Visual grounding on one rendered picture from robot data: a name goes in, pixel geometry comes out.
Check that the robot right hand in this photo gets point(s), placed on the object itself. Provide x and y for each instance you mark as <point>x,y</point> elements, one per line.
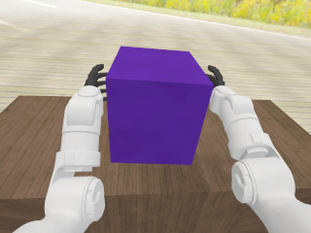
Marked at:
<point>218,79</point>

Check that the robot left forearm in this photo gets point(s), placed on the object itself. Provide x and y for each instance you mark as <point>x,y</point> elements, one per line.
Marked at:
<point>80,134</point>

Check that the right robot upper arm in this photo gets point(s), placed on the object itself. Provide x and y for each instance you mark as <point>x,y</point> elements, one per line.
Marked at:
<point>267,186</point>

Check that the left robot upper arm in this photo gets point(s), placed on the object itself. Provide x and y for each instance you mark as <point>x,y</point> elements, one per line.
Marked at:
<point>72,204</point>

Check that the robot right forearm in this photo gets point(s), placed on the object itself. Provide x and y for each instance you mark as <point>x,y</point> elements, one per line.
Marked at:
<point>242,127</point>

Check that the pedestal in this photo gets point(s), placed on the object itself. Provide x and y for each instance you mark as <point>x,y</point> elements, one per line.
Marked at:
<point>141,197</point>

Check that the carton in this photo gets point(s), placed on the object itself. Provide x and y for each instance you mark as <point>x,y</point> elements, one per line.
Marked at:
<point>157,101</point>

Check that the robot left hand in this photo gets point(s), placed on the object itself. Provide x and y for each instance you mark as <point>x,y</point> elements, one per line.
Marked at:
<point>93,76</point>

